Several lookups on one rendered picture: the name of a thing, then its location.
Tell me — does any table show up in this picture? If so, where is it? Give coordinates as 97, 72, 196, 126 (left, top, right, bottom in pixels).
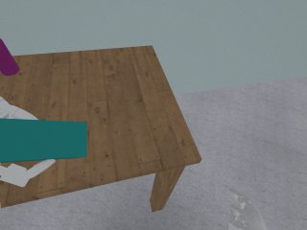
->
0, 45, 202, 212

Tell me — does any left robot hand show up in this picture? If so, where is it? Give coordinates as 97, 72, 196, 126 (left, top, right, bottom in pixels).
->
0, 97, 56, 187

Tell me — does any right robot hand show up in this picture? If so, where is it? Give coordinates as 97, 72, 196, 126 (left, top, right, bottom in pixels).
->
227, 189, 267, 230

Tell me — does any sponge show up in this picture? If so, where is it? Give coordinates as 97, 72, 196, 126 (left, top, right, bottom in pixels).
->
0, 118, 87, 163

